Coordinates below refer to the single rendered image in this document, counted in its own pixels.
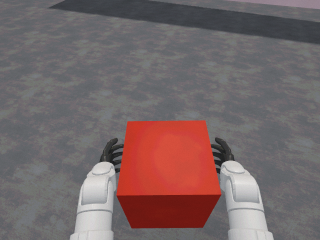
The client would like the robot left forearm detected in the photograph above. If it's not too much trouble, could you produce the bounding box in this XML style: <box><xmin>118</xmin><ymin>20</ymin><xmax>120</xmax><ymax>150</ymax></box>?
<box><xmin>70</xmin><ymin>161</ymin><xmax>117</xmax><ymax>240</ymax></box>

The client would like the left robot hand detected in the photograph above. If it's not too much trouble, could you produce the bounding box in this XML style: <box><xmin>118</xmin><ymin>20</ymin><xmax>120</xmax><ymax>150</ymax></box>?
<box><xmin>99</xmin><ymin>138</ymin><xmax>124</xmax><ymax>173</ymax></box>

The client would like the right robot hand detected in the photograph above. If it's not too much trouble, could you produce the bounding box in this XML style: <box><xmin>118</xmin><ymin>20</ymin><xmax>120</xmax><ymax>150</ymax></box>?
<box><xmin>210</xmin><ymin>137</ymin><xmax>235</xmax><ymax>174</ymax></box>

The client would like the carton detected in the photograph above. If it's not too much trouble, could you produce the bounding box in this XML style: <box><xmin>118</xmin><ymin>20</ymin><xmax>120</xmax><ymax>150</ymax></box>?
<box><xmin>116</xmin><ymin>120</ymin><xmax>222</xmax><ymax>229</ymax></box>

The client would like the robot right forearm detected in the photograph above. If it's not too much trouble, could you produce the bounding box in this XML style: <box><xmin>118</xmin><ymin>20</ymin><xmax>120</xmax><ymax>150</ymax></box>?
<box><xmin>220</xmin><ymin>160</ymin><xmax>274</xmax><ymax>240</ymax></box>

